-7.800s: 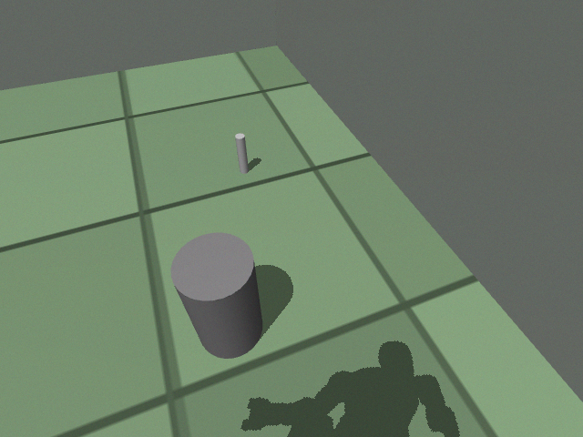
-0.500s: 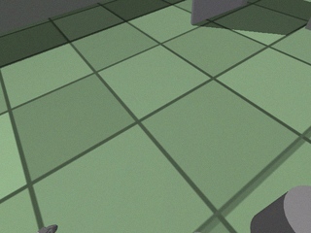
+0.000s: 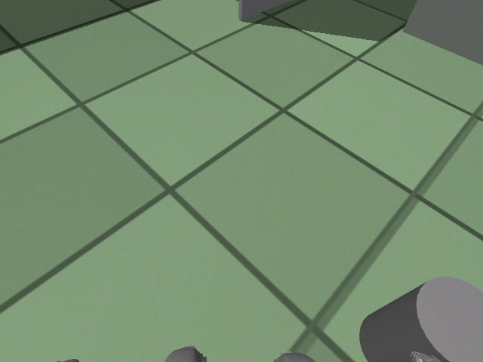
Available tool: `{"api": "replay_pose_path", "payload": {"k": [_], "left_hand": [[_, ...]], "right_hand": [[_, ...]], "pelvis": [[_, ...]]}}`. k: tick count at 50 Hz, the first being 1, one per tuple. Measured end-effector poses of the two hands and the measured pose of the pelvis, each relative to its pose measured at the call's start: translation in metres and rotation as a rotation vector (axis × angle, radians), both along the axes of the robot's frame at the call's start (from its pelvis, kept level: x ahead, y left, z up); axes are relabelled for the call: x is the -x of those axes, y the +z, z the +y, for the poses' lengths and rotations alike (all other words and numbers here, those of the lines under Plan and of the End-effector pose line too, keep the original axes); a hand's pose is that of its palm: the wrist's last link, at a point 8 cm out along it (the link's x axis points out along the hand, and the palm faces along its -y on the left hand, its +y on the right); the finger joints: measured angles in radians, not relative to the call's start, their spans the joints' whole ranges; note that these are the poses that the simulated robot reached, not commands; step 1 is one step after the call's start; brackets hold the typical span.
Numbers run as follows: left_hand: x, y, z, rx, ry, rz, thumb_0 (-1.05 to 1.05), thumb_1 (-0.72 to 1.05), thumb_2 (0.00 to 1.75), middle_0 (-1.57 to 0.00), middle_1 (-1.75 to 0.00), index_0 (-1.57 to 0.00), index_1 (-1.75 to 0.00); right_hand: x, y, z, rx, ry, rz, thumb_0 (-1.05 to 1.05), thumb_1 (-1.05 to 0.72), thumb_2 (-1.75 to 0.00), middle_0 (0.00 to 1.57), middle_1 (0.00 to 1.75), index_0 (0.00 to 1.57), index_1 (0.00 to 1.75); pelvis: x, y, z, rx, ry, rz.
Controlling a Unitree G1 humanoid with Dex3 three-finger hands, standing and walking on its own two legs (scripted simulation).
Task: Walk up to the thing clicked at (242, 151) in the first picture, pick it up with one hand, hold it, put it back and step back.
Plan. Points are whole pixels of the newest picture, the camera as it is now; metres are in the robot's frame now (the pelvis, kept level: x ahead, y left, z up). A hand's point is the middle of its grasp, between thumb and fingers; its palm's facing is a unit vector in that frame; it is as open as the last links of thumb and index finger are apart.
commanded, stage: walk up
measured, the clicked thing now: out of the picture +0.70 -1.35 -0.64
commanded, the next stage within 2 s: stand in 0.72 s
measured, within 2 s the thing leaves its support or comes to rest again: neither
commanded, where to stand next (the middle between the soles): +0.08 +0.00 m, yaw -2 degrees
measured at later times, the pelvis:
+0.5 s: pelvis +0.00 -0.01 +0.01, yaw -4 degrees
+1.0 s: pelvis +0.00 +0.00 +0.03, yaw -3 degrees
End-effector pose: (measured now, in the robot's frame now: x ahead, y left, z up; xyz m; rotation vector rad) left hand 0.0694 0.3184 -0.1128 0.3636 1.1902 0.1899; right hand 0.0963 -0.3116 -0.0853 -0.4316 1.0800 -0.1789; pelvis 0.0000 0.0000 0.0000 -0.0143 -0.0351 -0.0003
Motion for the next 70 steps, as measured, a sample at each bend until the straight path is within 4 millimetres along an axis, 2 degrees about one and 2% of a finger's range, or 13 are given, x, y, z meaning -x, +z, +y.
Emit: {"api": "replay_pose_path", "payload": {"k": [5,8,13,19,29,37,45,58,70], "left_hand": [[-0.006,0.004,-0.007,-0.036,-0.023,-0.004,0.01,0.91,0.90,-0.21,-0.30,-0.20,-0.30],[-0.007,0.010,-0.012,-0.044,-0.037,-0.008,0.01,0.91,0.90,-0.21,-0.30,-0.20,-0.30],[-0.018,0.013,-0.015,-0.039,-0.057,-0.023,0.01,0.91,0.90,-0.21,-0.30,-0.20,-0.30],[-0.037,0.015,-0.023,-0.006,-0.052,-0.076,0.01,0.91,0.90,-0.21,-0.30,-0.20,-0.30],[-0.045,0.025,-0.039,0.035,-0.066,-0.064,0.01,0.91,0.90,-0.21,-0.30,-0.20,-0.30],[-0.045,0.028,-0.038,0.047,-0.049,-0.040,0.01,0.91,0.90,-0.21,-0.30,-0.20,-0.30],[-0.035,0.029,-0.030,0.035,-0.039,-0.005,0.01,0.91,0.90,-0.21,-0.30,-0.20,-0.30],[-0.017,0.029,-0.016,0.018,-0.008,0.043,0.01,0.91,0.90,-0.21,-0.30,-0.20,-0.30],[-0.017,0.027,-0.016,0.025,-0.001,0.042,0.01,0.91,0.90,-0.21,-0.30,-0.20,-0.30]], "right_hand": [[0.005,-0.015,-0.018,-0.009,-0.040,0.003,0.01,-0.90,-0.90,0.21,0.30,0.20,0.30],[0.009,-0.020,-0.020,-0.026,-0.080,0.015,0.01,-0.91,-0.90,0.21,0.30,0.20,0.30],[0.016,-0.024,-0.014,-0.047,-0.101,0.011,0.01,-0.91,-0.90,0.21,0.30,0.20,0.30],[0.035,-0.022,-0.003,-0.075,-0.096,0.058,0.01,-0.91,-0.90,0.21,0.30,0.20,0.30],[0.047,-0.012,-0.003,-0.089,-0.134,0.075,0.01,-0.91,-0.90,0.21,0.30,0.20,0.30],[0.050,-0.005,-0.003,-0.081,-0.151,0.089,0.01,-0.91,-0.90,0.21,0.30,0.20,0.30],[0.049,-0.003,0.004,-0.090,-0.159,0.112,0.01,-0.91,-0.90,0.21,0.30,0.20,0.30],[0.039,-0.005,0.015,-0.104,-0.148,0.130,0.01,-0.91,-0.90,0.21,0.30,0.20,0.30],[0.029,-0.002,0.017,-0.100,-0.143,0.116,0.01,-0.91,-0.90,0.21,0.30,0.20,0.30]], "pelvis": [[0.001,-0.007,-0.008,0.018,-0.022,-0.007],[0.000,-0.005,-0.011,-0.007,-0.039,-0.007],[-0.001,-0.003,-0.007,-0.018,-0.051,-0.001],[0.001,0.004,-0.008,-0.018,-0.056,-0.014],[0.003,0.019,-0.008,-0.025,-0.065,-0.018],[0.002,0.027,-0.006,-0.020,-0.071,-0.019],[0.002,0.031,-0.002,-0.015,-0.061,-0.014],[-0.001,0.033,0.004,-0.015,-0.052,-0.003],[-0.005,0.033,0.006,-0.016,-0.048,-0.004]]}}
